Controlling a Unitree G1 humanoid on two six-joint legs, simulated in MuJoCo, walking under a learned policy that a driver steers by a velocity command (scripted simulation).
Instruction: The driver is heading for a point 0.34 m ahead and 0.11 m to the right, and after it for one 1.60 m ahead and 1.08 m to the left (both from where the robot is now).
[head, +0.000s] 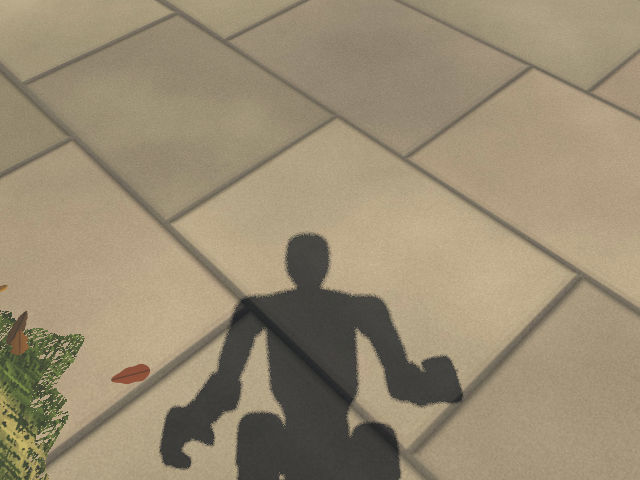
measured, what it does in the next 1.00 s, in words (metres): walks ahead, turning left: right foot, then left foot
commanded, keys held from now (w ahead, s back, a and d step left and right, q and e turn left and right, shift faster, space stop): w+shift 0.16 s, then shift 0.18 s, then q+shift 0.66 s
